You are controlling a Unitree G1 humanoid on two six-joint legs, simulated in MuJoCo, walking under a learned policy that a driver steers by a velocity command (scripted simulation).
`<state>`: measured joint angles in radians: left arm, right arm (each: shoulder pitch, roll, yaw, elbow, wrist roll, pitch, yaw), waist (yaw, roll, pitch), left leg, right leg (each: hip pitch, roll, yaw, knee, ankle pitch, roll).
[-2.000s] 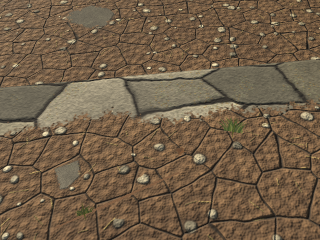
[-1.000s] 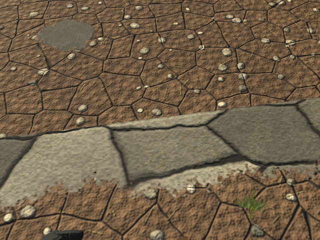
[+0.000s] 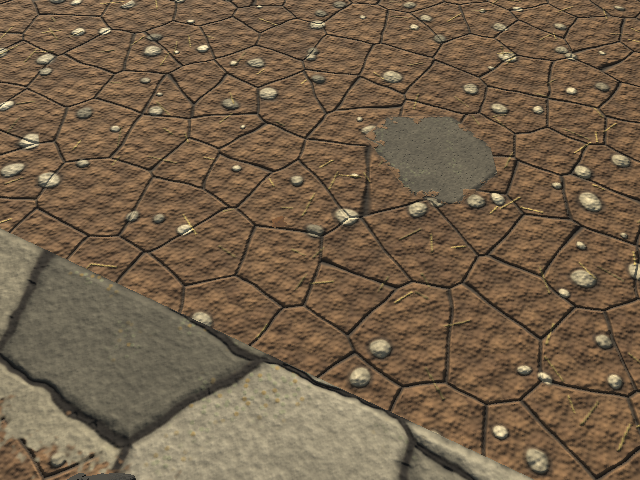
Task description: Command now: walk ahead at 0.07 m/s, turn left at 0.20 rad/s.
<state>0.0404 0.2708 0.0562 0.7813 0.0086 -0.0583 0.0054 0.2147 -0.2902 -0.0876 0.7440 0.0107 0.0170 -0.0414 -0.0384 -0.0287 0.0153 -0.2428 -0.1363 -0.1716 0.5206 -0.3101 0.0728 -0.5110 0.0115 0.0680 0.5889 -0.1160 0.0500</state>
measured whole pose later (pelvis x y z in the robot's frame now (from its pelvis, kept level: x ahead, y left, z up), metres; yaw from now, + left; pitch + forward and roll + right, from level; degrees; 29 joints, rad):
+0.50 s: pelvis +0.03 +0.02 +0.01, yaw -12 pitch +2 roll -1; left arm 0.15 0.33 0.10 0.76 -0.02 0.03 0.03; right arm 0.23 -0.27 -0.08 0.80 -0.03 0.00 -0.04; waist 0.00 -0.04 0.03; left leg -0.24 -0.02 -0.03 0.48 -0.27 0.02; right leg -0.52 0.10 0.15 0.87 -0.43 0.02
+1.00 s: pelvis +0.02 -0.03 +0.00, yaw -30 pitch +2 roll +1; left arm 0.16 0.31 0.07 0.63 -0.01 0.02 -0.01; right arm 0.15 -0.34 -0.09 0.73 -0.01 0.01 -0.04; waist -0.01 0.03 0.05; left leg -0.51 0.03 -0.01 1.13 -0.48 -0.07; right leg -0.31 0.04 0.03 0.50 -0.24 -0.05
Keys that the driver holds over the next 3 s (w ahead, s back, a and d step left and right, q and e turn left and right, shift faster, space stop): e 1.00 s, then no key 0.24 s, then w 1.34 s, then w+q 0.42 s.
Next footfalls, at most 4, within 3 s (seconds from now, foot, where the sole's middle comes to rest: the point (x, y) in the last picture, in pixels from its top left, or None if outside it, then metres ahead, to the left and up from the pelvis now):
0.02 right None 0.14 -0.13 -0.77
0.40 left None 0.08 0.12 -0.77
0.86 right None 0.02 -0.13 -0.77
1.30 left None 0.14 0.06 -0.77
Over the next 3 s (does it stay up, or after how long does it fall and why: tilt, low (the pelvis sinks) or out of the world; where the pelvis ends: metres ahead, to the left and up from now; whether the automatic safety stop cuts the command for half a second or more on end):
stays up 0.63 -0.55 0.01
